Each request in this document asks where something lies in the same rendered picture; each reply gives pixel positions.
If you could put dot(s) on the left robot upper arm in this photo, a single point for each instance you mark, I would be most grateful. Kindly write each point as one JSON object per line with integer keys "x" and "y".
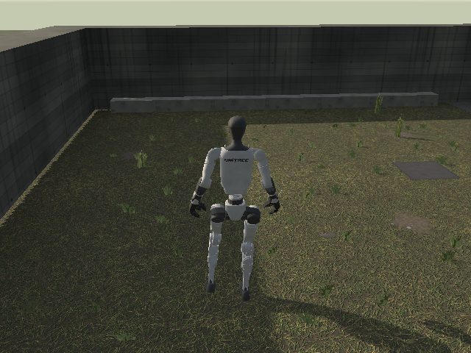
{"x": 208, "y": 168}

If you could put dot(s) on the left robot forearm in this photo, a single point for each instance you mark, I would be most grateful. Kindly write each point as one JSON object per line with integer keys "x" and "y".
{"x": 198, "y": 193}

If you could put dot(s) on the robot left hand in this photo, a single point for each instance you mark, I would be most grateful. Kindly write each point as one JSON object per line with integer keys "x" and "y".
{"x": 192, "y": 208}

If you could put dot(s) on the right robot upper arm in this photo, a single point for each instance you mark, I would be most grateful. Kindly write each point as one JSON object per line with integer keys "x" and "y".
{"x": 263, "y": 167}

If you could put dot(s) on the robot head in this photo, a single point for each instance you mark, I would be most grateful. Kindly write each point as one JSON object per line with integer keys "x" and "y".
{"x": 236, "y": 126}

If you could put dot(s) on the robot right hand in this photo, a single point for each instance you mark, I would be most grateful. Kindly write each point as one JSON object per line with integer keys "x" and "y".
{"x": 269, "y": 203}

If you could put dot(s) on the right robot thigh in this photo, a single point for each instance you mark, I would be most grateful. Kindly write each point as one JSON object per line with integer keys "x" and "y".
{"x": 253, "y": 216}

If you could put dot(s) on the right robot forearm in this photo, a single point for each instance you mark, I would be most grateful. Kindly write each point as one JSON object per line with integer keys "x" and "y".
{"x": 272, "y": 194}

